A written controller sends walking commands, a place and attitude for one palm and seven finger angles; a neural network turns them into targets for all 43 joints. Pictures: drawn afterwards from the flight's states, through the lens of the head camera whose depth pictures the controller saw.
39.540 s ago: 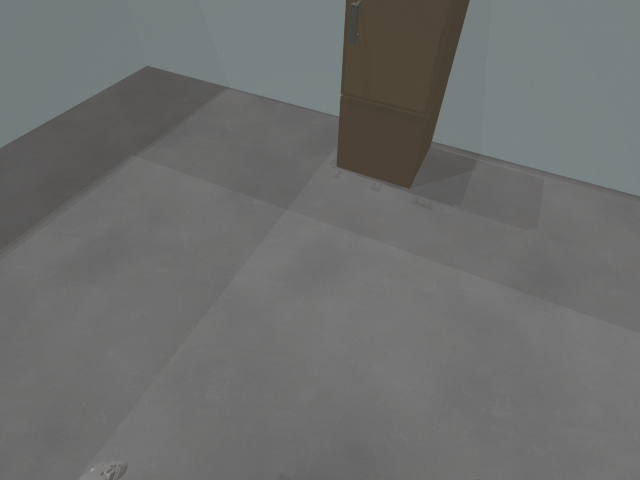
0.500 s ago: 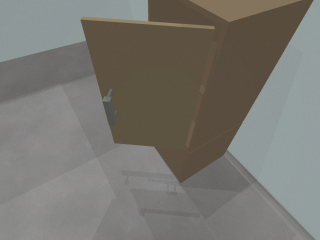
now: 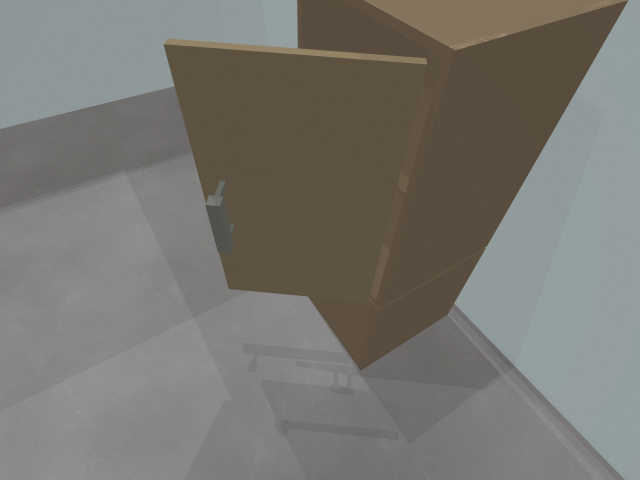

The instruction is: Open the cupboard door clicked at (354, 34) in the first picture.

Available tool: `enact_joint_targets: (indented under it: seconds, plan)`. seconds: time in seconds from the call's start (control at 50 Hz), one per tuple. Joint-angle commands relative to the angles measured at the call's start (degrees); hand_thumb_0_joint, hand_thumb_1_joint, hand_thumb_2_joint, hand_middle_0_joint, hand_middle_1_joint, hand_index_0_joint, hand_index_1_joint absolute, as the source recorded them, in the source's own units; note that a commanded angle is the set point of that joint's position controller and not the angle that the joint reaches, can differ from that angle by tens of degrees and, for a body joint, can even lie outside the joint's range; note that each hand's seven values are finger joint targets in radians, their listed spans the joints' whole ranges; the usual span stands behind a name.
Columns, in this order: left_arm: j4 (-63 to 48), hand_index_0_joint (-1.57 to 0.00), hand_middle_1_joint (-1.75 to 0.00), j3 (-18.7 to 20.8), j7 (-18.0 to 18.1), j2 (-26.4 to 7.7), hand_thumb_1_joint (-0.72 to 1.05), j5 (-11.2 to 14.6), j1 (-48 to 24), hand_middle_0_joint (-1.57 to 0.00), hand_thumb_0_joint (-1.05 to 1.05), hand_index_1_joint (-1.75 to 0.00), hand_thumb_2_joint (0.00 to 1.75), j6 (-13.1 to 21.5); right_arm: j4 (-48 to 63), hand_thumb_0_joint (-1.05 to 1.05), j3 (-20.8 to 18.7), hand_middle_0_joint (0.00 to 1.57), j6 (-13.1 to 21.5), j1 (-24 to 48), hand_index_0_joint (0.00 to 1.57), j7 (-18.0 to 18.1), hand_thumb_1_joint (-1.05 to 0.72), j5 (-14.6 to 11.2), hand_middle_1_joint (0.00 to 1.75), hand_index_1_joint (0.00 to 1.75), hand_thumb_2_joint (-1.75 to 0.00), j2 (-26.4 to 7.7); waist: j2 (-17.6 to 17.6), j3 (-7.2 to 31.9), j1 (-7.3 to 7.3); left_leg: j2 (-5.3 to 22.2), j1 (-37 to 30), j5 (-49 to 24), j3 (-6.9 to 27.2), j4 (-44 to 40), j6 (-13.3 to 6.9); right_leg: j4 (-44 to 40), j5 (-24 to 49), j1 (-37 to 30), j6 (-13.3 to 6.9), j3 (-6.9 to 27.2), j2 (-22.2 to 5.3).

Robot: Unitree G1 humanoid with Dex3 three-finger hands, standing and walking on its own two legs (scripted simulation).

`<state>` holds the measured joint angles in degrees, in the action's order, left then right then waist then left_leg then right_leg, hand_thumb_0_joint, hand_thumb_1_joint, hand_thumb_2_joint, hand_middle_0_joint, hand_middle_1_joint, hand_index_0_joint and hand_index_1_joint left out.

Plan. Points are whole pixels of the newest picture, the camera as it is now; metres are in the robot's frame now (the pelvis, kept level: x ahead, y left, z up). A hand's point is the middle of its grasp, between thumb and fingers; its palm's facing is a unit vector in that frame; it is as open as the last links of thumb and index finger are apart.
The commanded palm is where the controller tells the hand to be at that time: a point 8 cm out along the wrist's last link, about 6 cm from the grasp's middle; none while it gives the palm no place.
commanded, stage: raise the hand with hooked fingers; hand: left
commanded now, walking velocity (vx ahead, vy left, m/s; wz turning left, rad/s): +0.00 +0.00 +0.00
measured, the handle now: (223, 217) +0.55 +0.22 -0.05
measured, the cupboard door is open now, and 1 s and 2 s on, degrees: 53 53 53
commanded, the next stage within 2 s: none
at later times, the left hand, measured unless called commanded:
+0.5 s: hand (172, 473) +0.14 +0.19 -0.07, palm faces -0.04 -1.00 +0.01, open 8.4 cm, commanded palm +0.12 +0.25 -0.06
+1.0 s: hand (136, 443) +0.17 +0.24 -0.06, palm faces -0.01 -1.00 -0.05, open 11.4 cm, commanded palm +0.14 +0.29 -0.05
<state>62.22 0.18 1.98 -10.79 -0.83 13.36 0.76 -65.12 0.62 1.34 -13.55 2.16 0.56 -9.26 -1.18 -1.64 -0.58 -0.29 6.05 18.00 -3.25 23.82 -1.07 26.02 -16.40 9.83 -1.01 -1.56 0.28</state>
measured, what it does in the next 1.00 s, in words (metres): lowers itself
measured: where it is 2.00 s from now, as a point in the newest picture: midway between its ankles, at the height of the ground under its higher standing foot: outside the picture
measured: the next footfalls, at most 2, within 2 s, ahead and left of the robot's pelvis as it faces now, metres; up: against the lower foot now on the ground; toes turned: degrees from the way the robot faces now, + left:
none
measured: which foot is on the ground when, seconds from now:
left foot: down 0.00-1.00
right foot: down 0.00-1.00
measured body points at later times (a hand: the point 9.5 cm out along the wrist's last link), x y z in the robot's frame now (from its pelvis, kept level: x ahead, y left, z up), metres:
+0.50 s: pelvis -0.07 -0.02 -0.10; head -0.01 -0.01 +0.35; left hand +0.14 +0.24 -0.07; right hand +0.18 -0.27 -0.12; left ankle -0.06 +0.10 -0.74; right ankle -0.03 -0.11 -0.74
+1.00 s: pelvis -0.08 +0.00 -0.09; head +0.00 +0.01 +0.35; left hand +0.16 +0.29 -0.05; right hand +0.07 -0.24 -0.18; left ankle -0.06 +0.10 -0.74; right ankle -0.03 -0.11 -0.74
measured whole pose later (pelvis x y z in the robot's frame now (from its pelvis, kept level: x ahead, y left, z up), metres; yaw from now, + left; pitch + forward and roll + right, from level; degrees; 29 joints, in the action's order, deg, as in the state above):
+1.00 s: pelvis -0.08 +0.00 -0.09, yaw +2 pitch +16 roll -2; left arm 12.6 18.6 -25.7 -18.3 20.0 10.9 21.7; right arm -32.2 1.1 13.3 -17.3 3.2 -1.9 -14.6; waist 1.3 7.6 1.1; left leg 0.9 54.1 30.4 -0.2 68.0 -1.6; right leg 64.6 -26.5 54.6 -1.5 -4.8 -0.3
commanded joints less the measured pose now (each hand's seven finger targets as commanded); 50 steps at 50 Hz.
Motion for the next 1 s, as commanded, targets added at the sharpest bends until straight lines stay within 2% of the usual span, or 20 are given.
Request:
enact_joint_targets:
  seconds: [0.0,0.06,0.08,0.1,0.12,0.14,0.16,0.18,0.2,0.22,0.24,0.28,0.34,0.44,0.48,0.54,0.6,0.74,0.84,0.98]
  plan:
    - [-1.96,-0.2,-0.3,0.96,0.14,-6.76,0.9,0.33,2.78,-0.2,0.0,-0.3,0.9,0.82,1.41,0.0,-1.15,0.2,1.01,-3.0,0.2,0.43,-0.9,0.09,0.3,0.3,-0.9,-7.33,0.91,0.87,0.21,7.04,1.39,-18.27,5.09,-3.36,-1.22,-2.39,19.89,-1.91,-1.87,5.58,-6.71]
    - [-1.88,-0.2,-0.3,0.98,0.16,-6.76,0.9,0.26,2.79,-0.2,0.0,-0.3,0.9,0.91,1.36,0.0,-1.21,0.2,1.0,-3.06,0.2,0.42,-0.9,0.06,0.3,0.3,-0.9,-7.2,0.34,0.72,0.19,6.97,1.63,-18.2,5.09,-3.32,-1.24,-2.55,20.39,-2.18,-1.88,5.55,-6.8]
    - [0.84,-0.2,-0.3,0.67,2.61,-5.39,0.9,-0.11,8.21,-0.2,0.0,-0.3,0.9,1.46,5.39,0.0,-1.52,0.2,0.91,1.22,0.2,-0.26,-0.9,-0.54,0.3,0.3,-0.9,-7.88,4.4,-2.0,-1.06,7.41,5.47,-22.6,1.97,7.7,0.73,-1.65,37.84,0.25,-0.1,7.46,-10.0]
    - [-87.67,-0.2,-0.32,11.77,1.76,-21.73,0.88,11.12,-35.01,-0.2,0.0,-0.32,0.89,13.24,25.34,0.0,-2.95,0.2,9.53,-0.7,0.2,1.75,-0.9,-3.71,0.3,0.3,-0.9,-16.11,13.85,26.84,4.58,0.35,-7.57,-36.24,4.61,1.31,0.52,3.1,36.59,-6.33,-1.99,3.13,-3.61]
    - [-70.72,-0.2,-0.33,10.16,2.92,-16.38,0.85,5.99,-6.87,-0.2,0.0,-0.33,0.88,10.37,22.85,0.0,-1.87,0.2,14.51,2.53,0.2,3.53,-0.9,-1.81,0.3,0.3,-0.9,-11.53,20.11,25.15,-0.5,3.46,-12.64,-46.33,4.36,1.15,0.45,6.2,20.19,-1.45,-2.59,1.45,-1.16]
    - [-61.43,-0.21,-0.34,2.76,3.37,-2.54,0.83,9.06,7.32,-0.21,0.0,-0.34,0.87,3.38,22.68,0.0,-2.36,0.2,15.97,2.69,0.2,2.91,-0.9,-2.96,0.3,0.3,-0.9,-8.73,14.32,15.44,1.61,4.03,-5.78,-45.27,5.51,1.25,2.92,6.73,7.47,6.38,-1.35,-2.85,-0.72]
    - [-57.09,-0.21,-0.36,2.79,1.81,1.38,0.81,10.08,4.48,-0.21,0.0,-0.36,0.86,3.73,21.31,0.0,-3.17,0.2,15.92,0.55,0.2,2.45,-0.9,-2.61,0.3,0.3,-0.9,-10.33,3.98,6.31,3.72,3.78,0.57,-37.51,5.59,3.2,2.02,5.48,7.66,11.27,-0.36,-3.6,-0.62]
    - [-58.12,-0.21,-0.37,5.87,-0.07,-2.44,0.78,10.78,-1.05,-0.21,0.0,-0.37,0.85,7.08,25.03,0.0,-4.24,0.2,16.37,1.58,0.2,1.82,-0.9,-1.96,0.3,0.3,-0.9,-12.42,-0.28,1.63,4.29,2.41,6.69,-28.62,6.53,6.73,1.22,4.95,9.98,14.32,-0.2,-3.99,-0.49]
    - [-54.67,-0.21,-0.39,10.96,-2.33,-5.94,0.76,10.95,0.73,-0.21,0.0,-0.39,0.84,11.0,25.88,0.0,-5.22,0.2,16.41,0.66,0.2,1.61,-0.9,-0.82,0.3,0.3,-0.9,-13.62,-5.62,4.78,4.01,1.2,11.21,-22.27,5.45,10.51,0.87,6.6,12.4,16.07,-0.11,-4.4,-0.56]
    - [-49.36,-0.21,-0.4,11.84,-5.15,-3.69,0.74,11.89,7.94,-0.21,0.0,-0.4,0.83,15.11,27.75,0.0,-5.58,0.2,16.45,1.27,0.2,1.33,-0.9,-0.28,0.3,0.3,-0.9,-13.13,-10.89,6.7,2.1,0.56,16.87,-17.43,4.89,13.84,0.69,10.3,11.39,17.73,0.05,-4.7,-0.42]
    - [-45.36,-0.21,-0.42,11.73,-8.94,-2.28,0.71,12.5,13.39,-0.21,0.0,-0.42,0.82,19.01,30.28,0.0,-5.65,0.2,16.99,2.42,0.2,0.33,-0.9,-0.52,0.3,0.3,-0.9,-12.88,-7.74,7.6,-0.33,-0.5,20.92,-15.46,4.28,16.94,1.03,14.04,11.71,18.79,-0.48,-3.86,-0.7]
    - [-44.73,-0.22,-0.45,10.68,-16.56,0.14,0.67,14.94,14.38,-0.22,0.0,-0.45,0.8,28.08,34.11,0.0,-5.79,0.2,17.43,4.58,0.2,-1.05,-0.9,-0.51,0.3,0.3,-0.9,-12.39,-9.03,10.16,-1.98,-1.37,29.61,-9.68,3.05,23.19,1.66,21.6,8.04,23.82,-0.87,-2.89,-0.5]
    - [-43.1,-0.22,-0.5,16.62,-28.62,-7.9,0.6,17.77,10.73,-0.22,0.0,-0.5,0.77,38.52,38.66,0.0,-6.25,0.2,18.01,5.22,0.2,-2.32,-0.9,-1.27,0.3,0.3,-0.9,-13.49,-4.66,14.85,-2.44,-2.45,40.57,-3.43,2.28,33.05,1.86,28.06,3.56,26.95,-1.6,4.32,-2.09]
    - [-58.41,-0.23,-0.57,20.5,-31.84,-13.46,0.48,24.02,-2.58,-0.23,0.0,-0.57,0.72,30.85,48.03,0.0,-5.49,0.2,16.3,6.75,0.2,-0.32,-0.9,-2.94,0.3,0.3,-0.9,-13.81,-2.51,22.31,-1.82,-2.43,47.99,5.55,1.08,39.17,-0.09,25.68,-16.57,28.15,-0.09,10.67,-2.22]
    - [-65.86,-0.23,-0.6,19.59,-29.36,-13.24,0.43,23.16,-5.98,-0.23,0.0,-0.6,0.7,29.96,47.65,0.0,-5.12,0.2,15.66,4.23,0.2,0.38,-0.9,-2.88,0.3,0.3,-0.9,-12.96,2.86,22.92,-0.32,-1.09,44.97,4.77,2.15,39.04,-0.72,25.63,-16.29,30.06,-0.23,9.33,-1.4]
    - [-74.01,-0.24,-0.64,18.12,-26.23,-15.2,0.36,20.99,-12.63,-0.24,0.0,-0.64,0.67,30.76,45.64,0.0,-4.12,0.2,15.46,2.59,0.2,1.55,-0.9,-2.22,0.3,0.3,-0.9,-13.22,4.01,22.3,2.49,0.24,43.5,3.23,3.7,39.93,-1.42,27.71,-12.6,32.81,-0.52,7.39,-0.02]
    - [-70.76,-0.24,-0.69,17.13,-26.18,-14.95,0.29,19.19,-10.29,-0.24,0.0,-0.69,0.64,29.0,42.79,0.0,-3.6,0.2,15.66,1.97,0.2,2.19,-0.9,-2.41,0.3,0.3,-0.9,-12.96,7.14,21.94,3.15,0.48,42.87,2.86,4.5,39.26,-1.16,28.23,-10.15,33.85,-0.56,5.09,0.22]
    - [-60.34,-0.25,-0.8,22.01,-28.8,-17.4,0.13,22.05,-4.87,-0.25,0.0,-0.8,0.57,21.52,42.9,0.0,-2.72,0.2,15.44,3.58,0.2,2.32,-0.9,-2.89,0.3,0.3,-0.9,-13.11,3.06,23.16,-0.19,-0.03,45.06,3.18,5.52,35.82,-0.68,26.82,-13.23,29.74,-0.52,3.54,0.2]
    - [-59.84,-0.26,-0.87,23.45,-27.65,-17.07,0.01,23.18,-5.06,-0.26,0.0,-0.87,0.52,22.63,42.92,0.0,-2.89,0.2,15.84,2.71,0.2,1.92,-0.9,-2.53,0.3,0.3,-0.9,-12.81,-0.51,22.79,-0.17,-0.1,45.24,2.54,5.49,34.85,-0.7,26.68,-13.09,29.87,-0.27,2.8,0.18]
    - [-60.54,-0.27,-0.98,22.78,-28.37,-17.77,-0.15,22.25,-6.63,-0.27,0.0,-0.98,0.45,25.23,42.61,0.0,-3.37,0.2,15.92,0.08,0.2,1.56,-0.9,-2.64,0.3,0.3,-0.9,-14.25,3.76,23.39,0.64,-0.04,40.76,1.63,5.78,32.56,-0.49,28.96,-8.7,32.79,-0.58,-0.09,0.6]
